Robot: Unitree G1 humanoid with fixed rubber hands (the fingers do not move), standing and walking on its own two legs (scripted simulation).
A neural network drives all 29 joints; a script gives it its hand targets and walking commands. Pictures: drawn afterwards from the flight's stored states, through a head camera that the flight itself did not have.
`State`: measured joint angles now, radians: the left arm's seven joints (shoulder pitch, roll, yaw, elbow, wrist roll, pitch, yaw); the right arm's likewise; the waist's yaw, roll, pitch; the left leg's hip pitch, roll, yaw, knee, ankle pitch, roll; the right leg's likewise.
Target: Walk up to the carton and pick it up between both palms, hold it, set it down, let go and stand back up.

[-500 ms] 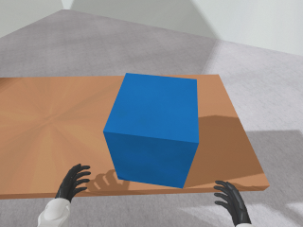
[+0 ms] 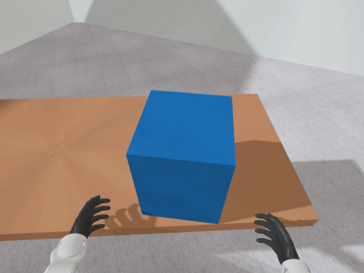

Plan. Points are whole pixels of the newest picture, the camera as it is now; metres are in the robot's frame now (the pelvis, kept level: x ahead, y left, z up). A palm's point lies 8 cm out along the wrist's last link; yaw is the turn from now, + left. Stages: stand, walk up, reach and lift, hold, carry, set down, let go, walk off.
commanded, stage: let go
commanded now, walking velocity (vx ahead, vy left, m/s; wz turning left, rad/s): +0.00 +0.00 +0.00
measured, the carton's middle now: (185, 158) +0.38 +0.01 +0.03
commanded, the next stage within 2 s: stand in 0.20 s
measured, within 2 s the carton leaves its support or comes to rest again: neither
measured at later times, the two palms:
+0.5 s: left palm (75, 235) +0.20 +0.25 -0.02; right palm (287, 253) +0.18 -0.21 -0.04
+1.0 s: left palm (73, 236) +0.20 +0.25 -0.02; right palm (288, 253) +0.18 -0.21 -0.04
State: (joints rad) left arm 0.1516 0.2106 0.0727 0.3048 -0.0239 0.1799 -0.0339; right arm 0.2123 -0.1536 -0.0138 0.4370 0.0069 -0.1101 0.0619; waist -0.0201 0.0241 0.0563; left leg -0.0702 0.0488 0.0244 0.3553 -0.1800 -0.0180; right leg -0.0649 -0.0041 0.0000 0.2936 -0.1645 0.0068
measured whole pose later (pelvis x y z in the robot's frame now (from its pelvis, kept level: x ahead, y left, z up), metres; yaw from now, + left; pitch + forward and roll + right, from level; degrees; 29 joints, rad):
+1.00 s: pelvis -0.01 +0.00 -0.01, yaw +0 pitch -5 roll +0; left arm 0.15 0.29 0.07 0.40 -0.01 -0.06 -0.06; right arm 0.20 -0.22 0.02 0.44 -0.01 -0.19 0.10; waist -0.02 0.01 0.06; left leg -0.18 0.04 0.02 0.55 -0.32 -0.02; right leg -0.19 -0.02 0.00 0.51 -0.26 0.01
